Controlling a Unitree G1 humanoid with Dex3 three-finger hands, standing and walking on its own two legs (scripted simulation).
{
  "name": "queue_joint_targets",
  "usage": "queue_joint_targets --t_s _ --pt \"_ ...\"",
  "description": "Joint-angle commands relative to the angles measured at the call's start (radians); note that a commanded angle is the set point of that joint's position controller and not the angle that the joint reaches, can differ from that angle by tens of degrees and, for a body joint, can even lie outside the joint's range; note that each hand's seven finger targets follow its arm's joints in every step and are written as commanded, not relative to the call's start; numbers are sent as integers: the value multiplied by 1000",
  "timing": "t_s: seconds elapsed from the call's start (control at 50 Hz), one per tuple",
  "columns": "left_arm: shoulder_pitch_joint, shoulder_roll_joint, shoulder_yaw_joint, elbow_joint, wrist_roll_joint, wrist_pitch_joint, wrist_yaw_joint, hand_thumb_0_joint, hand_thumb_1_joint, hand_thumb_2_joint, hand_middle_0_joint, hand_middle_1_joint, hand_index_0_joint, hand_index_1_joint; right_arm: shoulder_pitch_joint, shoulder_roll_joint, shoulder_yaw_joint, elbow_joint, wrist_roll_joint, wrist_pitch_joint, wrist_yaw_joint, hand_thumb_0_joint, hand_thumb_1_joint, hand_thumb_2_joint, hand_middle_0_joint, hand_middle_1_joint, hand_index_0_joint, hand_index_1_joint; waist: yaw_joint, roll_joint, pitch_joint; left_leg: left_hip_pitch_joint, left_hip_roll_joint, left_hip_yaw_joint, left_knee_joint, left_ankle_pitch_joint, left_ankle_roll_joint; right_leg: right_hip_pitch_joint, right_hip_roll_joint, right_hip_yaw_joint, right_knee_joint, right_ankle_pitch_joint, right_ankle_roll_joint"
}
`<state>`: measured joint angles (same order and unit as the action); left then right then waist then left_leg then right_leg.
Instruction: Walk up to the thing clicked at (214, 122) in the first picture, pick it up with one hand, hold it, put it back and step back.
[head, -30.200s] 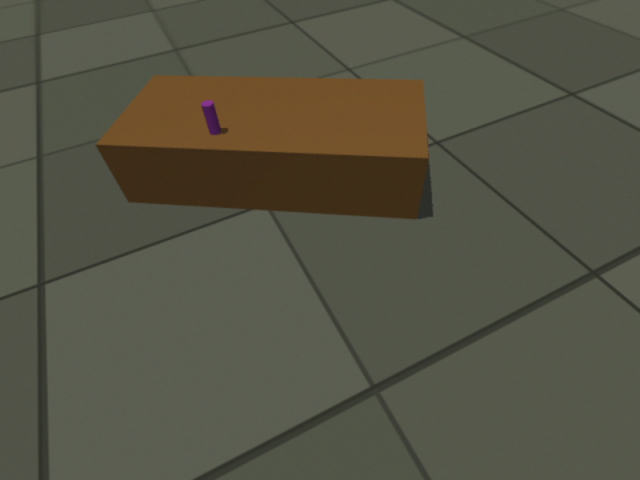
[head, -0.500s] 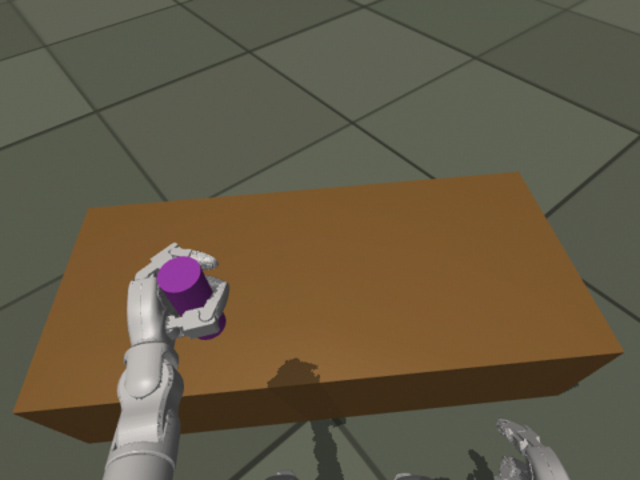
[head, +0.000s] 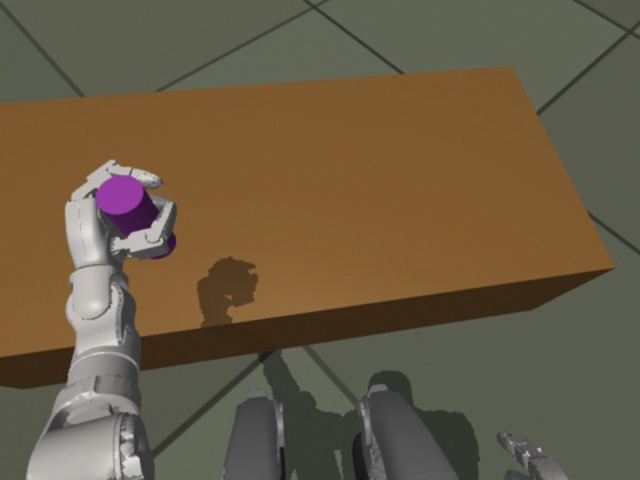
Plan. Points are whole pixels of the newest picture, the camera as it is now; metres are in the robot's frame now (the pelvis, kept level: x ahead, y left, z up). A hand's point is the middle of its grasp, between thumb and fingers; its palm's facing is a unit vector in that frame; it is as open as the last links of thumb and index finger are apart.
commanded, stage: crouch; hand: left
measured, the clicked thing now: (141, 221) +0.44 +0.22 +0.00
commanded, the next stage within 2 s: lower in 0.88 s
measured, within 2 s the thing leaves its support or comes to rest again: neither
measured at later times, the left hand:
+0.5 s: hand (161, 227) +0.47 +0.22 -0.07, palm faces +0.16 -0.99 -0.02, open 6.4 cm
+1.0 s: hand (170, 229) +0.49 +0.22 -0.11, palm faces +0.15 -0.99 -0.02, open 6.4 cm
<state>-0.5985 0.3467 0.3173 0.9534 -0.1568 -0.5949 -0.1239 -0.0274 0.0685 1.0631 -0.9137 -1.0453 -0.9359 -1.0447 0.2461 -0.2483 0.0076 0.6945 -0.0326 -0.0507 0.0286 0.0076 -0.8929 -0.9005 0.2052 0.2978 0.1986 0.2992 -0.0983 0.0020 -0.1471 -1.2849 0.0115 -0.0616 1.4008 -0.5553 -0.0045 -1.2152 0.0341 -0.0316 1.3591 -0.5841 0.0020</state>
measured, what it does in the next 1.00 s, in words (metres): lowers itself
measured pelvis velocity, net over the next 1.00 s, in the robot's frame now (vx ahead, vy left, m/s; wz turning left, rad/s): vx -0.03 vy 0.00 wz -0.05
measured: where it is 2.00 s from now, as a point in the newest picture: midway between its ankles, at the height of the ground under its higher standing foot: outside the picture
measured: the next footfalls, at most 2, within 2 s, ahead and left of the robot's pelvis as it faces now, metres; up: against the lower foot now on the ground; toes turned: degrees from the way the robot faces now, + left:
none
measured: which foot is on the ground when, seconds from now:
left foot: down 0.00-1.00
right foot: down 0.00-1.00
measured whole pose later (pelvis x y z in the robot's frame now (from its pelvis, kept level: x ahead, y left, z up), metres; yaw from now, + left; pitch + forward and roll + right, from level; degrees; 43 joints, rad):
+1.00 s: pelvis -0.03 +0.00 -0.11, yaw -3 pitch +35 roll -5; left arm -0.84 0.51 0.47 1.08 -0.08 -0.50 -0.16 -0.03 0.07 1.06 -0.92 -1.04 -0.94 -1.04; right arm 0.21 -0.25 0.05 0.68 -0.05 0.01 0.04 0.00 -0.91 -0.90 0.21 0.30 0.20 0.30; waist -0.15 0.02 -0.18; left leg -1.78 0.03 -0.09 1.80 -0.63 -0.01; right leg -1.70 0.06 -0.06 1.75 -0.66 0.00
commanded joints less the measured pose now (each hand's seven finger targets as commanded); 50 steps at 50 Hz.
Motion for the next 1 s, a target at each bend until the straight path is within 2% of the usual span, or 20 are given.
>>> queue_joint_targets --t_s 0.0,0.02,0.08,0.12,0.14,0.22,0.26,0.34,0.4,0.42,0.46,0.48,0.54,0.58,0.6,0.66,0.74,0.84,0.9,0.98 --pt "-353 206 73 -131 -1 -65 -18 0 464 1195 -1327 -1331 -1327 -1335 111 -192 -59 -71 -5 -7 -3 0 -901 -901 200 300 200 300 28 165 -614 477 11 -34 -108 486 10 72 10 -26 -82 349 -52" --pt "-367 202 74 -129 4 -60 -16 0 436 1201 -1339 -1341 -1338 -1346 119 -189 -58 -68 -6 1 -1 0 -903 -901 200 300 200 300 13 145 -601 442 9 -35 -90 478 14 69 12 -26 -71 355 -50" --pt "-358 232 138 -125 -4 -57 2 0 446 1234 -1354 -1376 -1358 -1378 119 -176 -53 -72 -4 16 5 0 -899 -900 200 300 201 300 17 44 -608 269 -5 -6 -43 377 41 170 10 -2 -74 388 -35" --pt "-431 250 152 -163 -5 -68 7 0 465 1238 -1319 -1360 -1325 -1361 123 -176 -55 -66 -6 18 8 0 -896 -900 201 300 201 300 -11 44 -633 230 -5 -2 -7 338 49 157 7 7 -59 377 -28" --pt "-446 278 162 -183 1 -75 10 0 488 1225 -1306 -1347 -1313 -1346 116 -179 -58 -65 -5 20 6 0 -894 -900 200 300 201 300 -3 50 -624 233 -3 -3 -7 310 48 128 8 8 -55 342 -29" --pt "-530 312 147 -183 41 -92 3 0 493 1196 -1281 -1312 -1287 -1311 118 -174 -56 -46 -14 26 8 0 -897 -901 200 300 201 300 -35 121 -624 231 6 -15 37 290 41 10 10 3 1 298 -39" --pt "-572 347 151 -192 50 -97 -5 0 467 1184 -1286 -1311 -1292 -1309 110 -170 -50 -47 -20 27 8 0 -902 -901 200 300 201 300 -29 176 -603 199 4 -14 30 207 32 -29 11 4 14 219 -47" --pt "-579 328 135 -138 44 -75 -24 0 446 1210 -1317 -1354 -1325 -1351 101 -186 -47 -54 -18 31 7 0 -900 -901 200 300 200 300 -32 233 -617 226 16 -36 21 154 17 -120 15 -15 45 147 -59" --pt "-581 343 138 -121 44 -52 -23 0 441 1226 -1328 -1369 -1338 -1366 115 -188 -40 -55 -16 34 5 0 -901 -901 200 300 200 300 -27 221 -640 197 15 -26 49 181 21 -102 17 -13 52 175 -57" --pt "-582 322 126 -102 40 -42 -28 0 435 1221 -1316 -1360 -1326 -1357 114 -186 -38 -55 -16 33 6 0 -900 -901 200 300 201 300 -36 218 -652 196 15 -30 63 202 22 -110 16 -16 64 189 -57" --pt "-593 341 133 -104 44 -30 -27 0 429 1215 -1318 -1357 -1329 -1353 123 -196 -41 -54 -14 33 5 0 -901 -901 201 300 201 300 -41 214 -667 188 15 -33 79 218 25 -123 15 -19 76 200 -57" --pt "-601 361 147 -110 42 -31 -24 0 434 1197 -1305 -1337 -1314 -1333 122 -199 -39 -51 -14 35 3 0 -902 -901 200 300 200 300 -32 216 -651 189 17 -40 77 213 21 -143 16 -23 88 187 -58" --pt "-601 360 154 -99 39 -25 -21 0 456 1204 -1297 -1329 -1305 -1327 124 -197 -35 -51 -12 36 2 0 -899 -901 201 300 201 300 -42 185 -653 141 16 -34 110 225 29 -138 17 -21 101 208 -53" --pt "-632 394 173 -126 38 -33 -18 0 434 1199 -1298 -1328 -1305 -1326 124 -195 -31 -49 -14 38 1 0 -903 -902 201 300 201 300 -38 193 -663 128 13 -30 125 233 31 -137 16 -17 111 216 -52" --pt "-632 403 182 -130 37 -34 -15 0 455 1195 -1282 -1314 -1290 -1312 113 -191 -28 -50 -16 37 0 0 -901 -901 201 300 201 300 -27 188 -661 112 15 -24 138 225 33 -139 18 -12 116 215 -50" --pt "-625 389 172 -92 49 -31 -11 0 439 1212 -1283 -1323 -1289 -1323 114 -189 -28 -50 -19 40 1 0 -903 -903 201 300 201 300 -49 169 -642 54 14 -19 156 178 37 -147 20 -7 122 191 -47" --pt "-639 421 176 -96 59 -23 -21 0 460 1207 -1272 -1313 -1279 -1312 115 -197 -29 -55 -20 45 -2 0 -900 -901 201 300 201 300 -40 208 -655 68 16 -23 157 163 31 -183 22 -14 143 164 -54" --pt "-667 439 190 -124 48 -9 -34 0 446 1198 -1281 -1316 -1289 -1313 129 -199 -24 -61 -18 48 -3 0 -907 -903 201 300 201 300 -41 223 -712 61 16 -24 188 211 31 -178 22 -16 174 201 -54" --pt "-681 435 178 -147 48 -1 -35 0 452 1191 -1269 -1300 -1276 -1298 135 -199 -24 -57 -18 47 -6 0 -907 -903 201 300 201 300 -40 230 -729 79 18 -26 201 238 30 -189 23 -17 187 219 -54" --pt "-682 419 168 -134 52 9 -38 0 461 1171 -1287 -1306 -1294 -1302 137 -198 -22 -50 -19 49 -9 0 -907 -902 200 300 200 300 -50 237 -705 71 20 -31 216 242 29 -236 23 -22 205 214 -56"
